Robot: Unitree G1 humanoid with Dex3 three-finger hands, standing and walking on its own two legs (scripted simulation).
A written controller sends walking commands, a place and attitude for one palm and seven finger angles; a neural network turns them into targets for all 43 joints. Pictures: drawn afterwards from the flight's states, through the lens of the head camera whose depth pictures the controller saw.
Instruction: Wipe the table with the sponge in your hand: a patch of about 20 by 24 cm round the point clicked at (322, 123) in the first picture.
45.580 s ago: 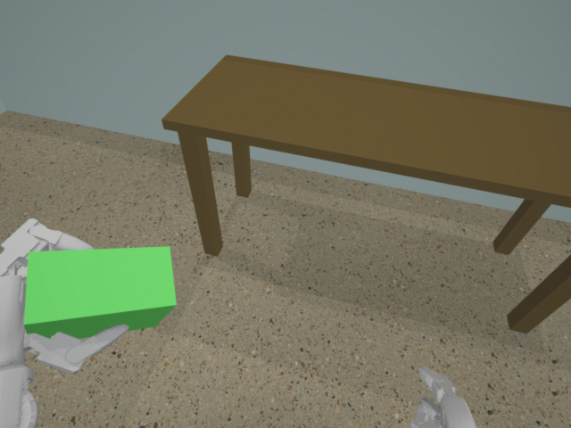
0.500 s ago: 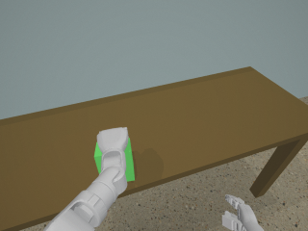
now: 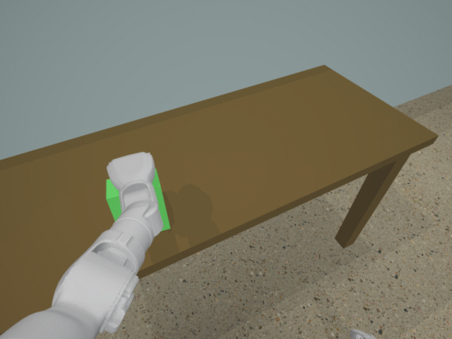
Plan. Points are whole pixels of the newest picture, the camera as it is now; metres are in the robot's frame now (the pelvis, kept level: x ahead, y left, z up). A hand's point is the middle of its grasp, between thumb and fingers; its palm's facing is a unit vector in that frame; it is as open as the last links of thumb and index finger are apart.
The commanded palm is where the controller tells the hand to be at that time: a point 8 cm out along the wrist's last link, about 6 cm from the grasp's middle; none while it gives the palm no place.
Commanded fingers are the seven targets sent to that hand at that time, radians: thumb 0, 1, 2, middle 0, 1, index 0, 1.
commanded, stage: wipe forward along the third lane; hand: left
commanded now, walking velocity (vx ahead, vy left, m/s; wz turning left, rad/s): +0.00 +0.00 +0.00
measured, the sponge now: (141, 212) +0.39 +0.20 -0.02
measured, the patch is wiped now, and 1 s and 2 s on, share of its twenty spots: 0.75 0.95 0.95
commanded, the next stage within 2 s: wipe back along the third lane in 0.84 s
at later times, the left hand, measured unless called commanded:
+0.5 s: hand (136, 168) +0.47 +0.21 +0.04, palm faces -0.11 +0.00 -0.99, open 10.6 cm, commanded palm +0.46 +0.21 +0.08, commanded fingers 0.00 0.10 1.30 -1.20 -1.60 -1.20 -1.60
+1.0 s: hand (129, 155) +0.51 +0.24 +0.04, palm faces -0.11 -0.02 -0.99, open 10.6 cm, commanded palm +0.49 +0.23 +0.07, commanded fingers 0.00 0.10 1.30 -1.20 -1.60 -1.20 -1.60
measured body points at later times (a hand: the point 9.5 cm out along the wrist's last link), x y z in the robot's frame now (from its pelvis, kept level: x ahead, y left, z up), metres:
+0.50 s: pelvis +0.01 +0.00 -0.01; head +0.06 -0.01 +0.44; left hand +0.47 +0.21 +0.09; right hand +0.07 -0.26 -0.14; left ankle +0.06 +0.13 -0.71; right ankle +0.05 -0.07 -0.71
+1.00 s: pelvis +0.03 +0.03 +0.00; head +0.10 +0.04 +0.44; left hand +0.51 +0.23 +0.09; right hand +0.10 -0.23 -0.13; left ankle +0.06 +0.13 -0.71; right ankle +0.05 -0.07 -0.71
